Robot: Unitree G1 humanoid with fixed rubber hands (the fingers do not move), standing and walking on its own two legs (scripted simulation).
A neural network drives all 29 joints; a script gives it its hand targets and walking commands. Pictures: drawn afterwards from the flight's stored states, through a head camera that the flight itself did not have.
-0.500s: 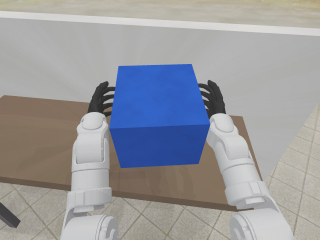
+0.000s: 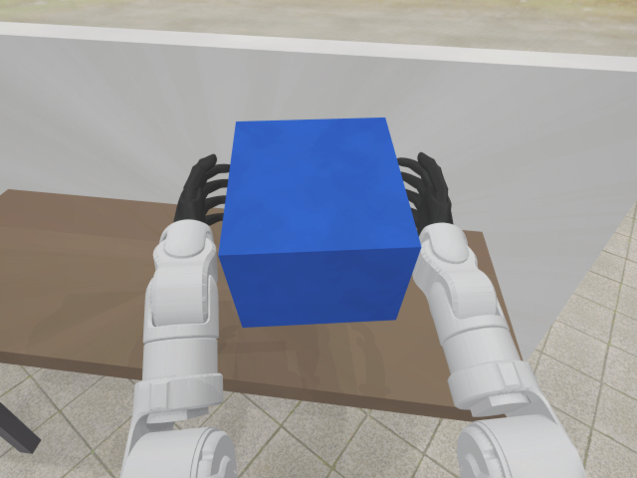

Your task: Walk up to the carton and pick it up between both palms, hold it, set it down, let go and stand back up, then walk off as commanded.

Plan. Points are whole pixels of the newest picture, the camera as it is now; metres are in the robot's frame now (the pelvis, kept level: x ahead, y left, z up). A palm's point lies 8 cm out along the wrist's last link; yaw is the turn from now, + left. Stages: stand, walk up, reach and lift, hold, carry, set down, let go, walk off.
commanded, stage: set down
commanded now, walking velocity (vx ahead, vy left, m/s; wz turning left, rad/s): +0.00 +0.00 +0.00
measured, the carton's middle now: (315, 220) +0.39 +0.02 +0.18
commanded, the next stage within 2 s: none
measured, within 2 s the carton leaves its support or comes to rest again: neither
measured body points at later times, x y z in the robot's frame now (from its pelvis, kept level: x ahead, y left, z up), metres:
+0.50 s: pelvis +0.02 -0.01 +0.00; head +0.01 +0.01 +0.45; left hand +0.41 +0.14 +0.16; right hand +0.41 -0.14 +0.16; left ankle +0.02 +0.13 -0.74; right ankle +0.06 -0.12 -0.74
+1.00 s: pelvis +0.02 -0.01 +0.00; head +0.01 +0.01 +0.45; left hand +0.40 +0.13 +0.11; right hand +0.40 -0.15 +0.12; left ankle +0.02 +0.13 -0.74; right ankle +0.06 -0.12 -0.74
